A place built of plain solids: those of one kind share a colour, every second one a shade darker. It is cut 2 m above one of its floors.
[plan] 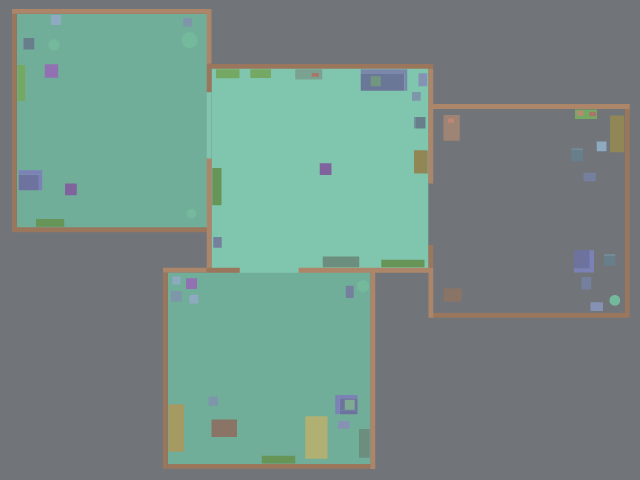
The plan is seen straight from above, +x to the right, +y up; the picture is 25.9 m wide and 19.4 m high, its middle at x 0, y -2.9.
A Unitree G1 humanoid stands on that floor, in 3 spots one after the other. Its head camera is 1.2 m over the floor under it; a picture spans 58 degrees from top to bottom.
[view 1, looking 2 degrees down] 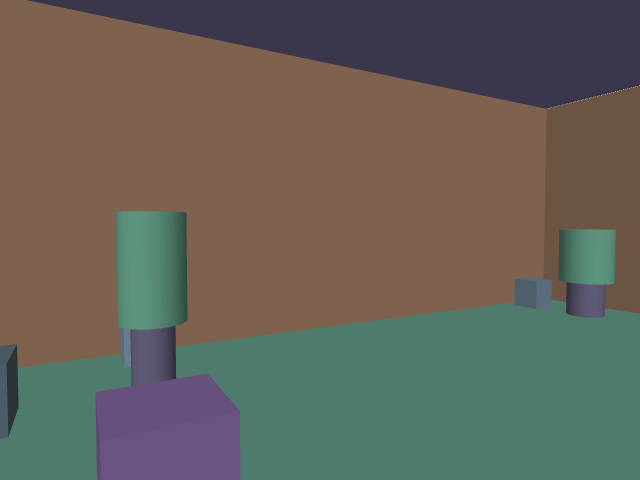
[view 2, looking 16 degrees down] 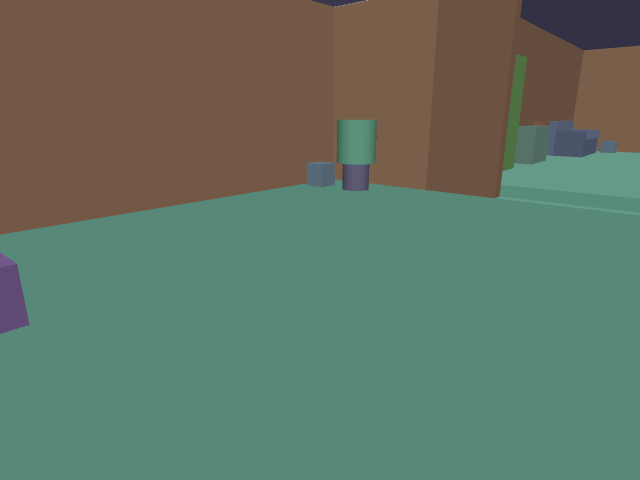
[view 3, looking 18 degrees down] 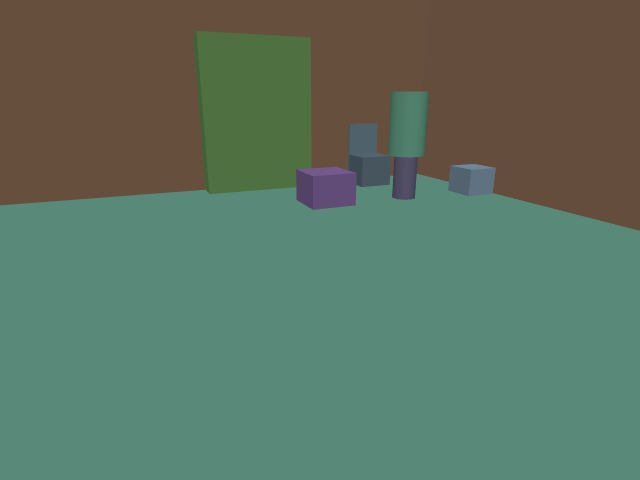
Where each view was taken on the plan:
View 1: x -11.18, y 1.86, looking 61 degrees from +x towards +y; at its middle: wall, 5.01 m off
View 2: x -11.21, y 0.82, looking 41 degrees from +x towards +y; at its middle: floor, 4.35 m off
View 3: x -6.14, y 1.86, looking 157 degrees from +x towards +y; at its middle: floor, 3.88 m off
